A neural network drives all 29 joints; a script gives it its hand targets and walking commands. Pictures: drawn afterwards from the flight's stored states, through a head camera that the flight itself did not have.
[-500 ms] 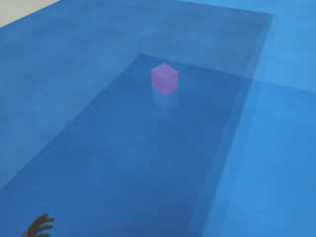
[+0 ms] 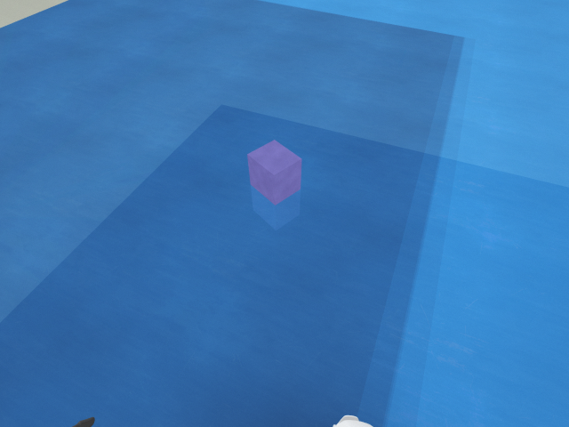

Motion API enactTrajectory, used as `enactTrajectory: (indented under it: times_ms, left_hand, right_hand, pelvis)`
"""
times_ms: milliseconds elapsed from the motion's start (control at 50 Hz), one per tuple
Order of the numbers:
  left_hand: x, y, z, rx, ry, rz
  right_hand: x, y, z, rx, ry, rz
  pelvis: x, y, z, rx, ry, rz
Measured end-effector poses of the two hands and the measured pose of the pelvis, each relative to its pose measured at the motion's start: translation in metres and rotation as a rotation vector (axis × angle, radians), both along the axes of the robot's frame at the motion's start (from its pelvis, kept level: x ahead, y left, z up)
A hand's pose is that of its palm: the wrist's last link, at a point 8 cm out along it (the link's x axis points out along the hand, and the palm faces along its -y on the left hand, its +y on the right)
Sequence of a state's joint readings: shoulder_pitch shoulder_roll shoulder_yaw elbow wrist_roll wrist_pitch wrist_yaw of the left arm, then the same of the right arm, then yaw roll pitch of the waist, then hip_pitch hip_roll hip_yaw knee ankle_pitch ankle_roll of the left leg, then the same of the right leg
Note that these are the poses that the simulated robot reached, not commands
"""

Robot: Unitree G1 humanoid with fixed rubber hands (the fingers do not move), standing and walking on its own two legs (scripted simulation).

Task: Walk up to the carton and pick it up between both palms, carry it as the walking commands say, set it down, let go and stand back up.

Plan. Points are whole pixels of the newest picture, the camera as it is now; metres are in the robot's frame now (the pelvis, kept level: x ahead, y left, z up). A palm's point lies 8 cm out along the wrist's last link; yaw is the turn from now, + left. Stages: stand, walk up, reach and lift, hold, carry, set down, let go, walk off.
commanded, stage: walk up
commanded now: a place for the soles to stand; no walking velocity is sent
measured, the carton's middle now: (274, 172) +1.33 +0.03 -0.65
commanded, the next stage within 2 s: none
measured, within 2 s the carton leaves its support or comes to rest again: neither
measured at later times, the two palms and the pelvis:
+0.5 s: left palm (63, 362) +0.27 +0.36 -0.09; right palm (488, 336) +0.29 -0.32 -0.08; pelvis +0.18 +0.03 -0.01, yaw +1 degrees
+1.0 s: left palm (81, 284) +0.41 +0.39 -0.10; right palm (436, 245) +0.47 -0.30 -0.08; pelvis +0.36 +0.04 -0.02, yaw +2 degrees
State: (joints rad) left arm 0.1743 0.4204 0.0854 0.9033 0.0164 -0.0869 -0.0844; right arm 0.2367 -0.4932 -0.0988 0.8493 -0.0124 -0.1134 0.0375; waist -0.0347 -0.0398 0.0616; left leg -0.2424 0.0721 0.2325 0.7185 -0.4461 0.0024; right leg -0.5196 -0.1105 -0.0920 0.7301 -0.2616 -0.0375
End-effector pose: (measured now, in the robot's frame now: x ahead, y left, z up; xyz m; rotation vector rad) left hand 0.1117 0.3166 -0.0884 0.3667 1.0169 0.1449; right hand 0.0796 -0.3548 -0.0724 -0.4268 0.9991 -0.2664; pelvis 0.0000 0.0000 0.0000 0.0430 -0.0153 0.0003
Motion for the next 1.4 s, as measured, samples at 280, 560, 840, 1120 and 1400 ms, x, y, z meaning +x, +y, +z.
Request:
enactTrajectory:
  times_ms: [280,560,840,1120,1400]
  left_hand:
    - [0.058,0.06,0.022,0.108,-0.045,0.156]
    - [0.199,0.034,-0.004,0.036,0.011,0.015]
    - [0.246,0.072,0.007,0.105,-0.008,0.162]
    - [0.389,0.049,-0.01,0.055,0.015,0.021]
    - [0.428,0.077,-0.006,0.109,0.021,0.165]
  right_hand:
    - [0.15,0.053,-0.018,0.087,0.041,0.142]
    - [0.209,0.021,-0.009,-0.021,0.0,0.007]
    - [0.347,0.064,-0.022,0.059,0.043,0.135]
    - [0.394,0.028,-0.018,-0.036,0.021,0.002]
    - [0.531,0.066,-0.029,0.039,0.038,0.124]
  pelvis:
    - [0.104,0.013,-0.001,-0.072,-0.006,0.084]
    - [0.206,0.025,-0.009,-0.001,0.002,0.005]
    - [0.303,0.03,-0.008,-0.062,-0.005,0.077]
    - [0.397,0.035,-0.017,-0.01,0.001,0.005]
    - [0.491,0.035,-0.018,-0.047,-0.007,0.065]
